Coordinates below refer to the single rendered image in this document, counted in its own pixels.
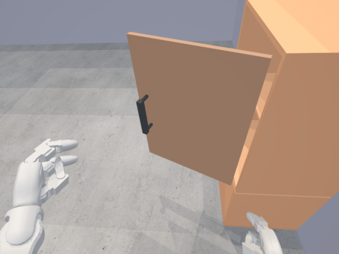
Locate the cupboard door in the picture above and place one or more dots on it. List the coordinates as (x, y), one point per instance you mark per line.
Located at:
(201, 100)

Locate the robot right hand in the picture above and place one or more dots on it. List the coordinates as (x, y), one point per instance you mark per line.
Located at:
(264, 243)

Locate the robot left forearm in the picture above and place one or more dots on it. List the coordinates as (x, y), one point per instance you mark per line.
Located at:
(23, 233)

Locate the handle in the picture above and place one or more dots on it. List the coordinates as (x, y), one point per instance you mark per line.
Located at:
(142, 115)

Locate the robot left hand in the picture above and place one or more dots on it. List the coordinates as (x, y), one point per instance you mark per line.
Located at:
(31, 173)

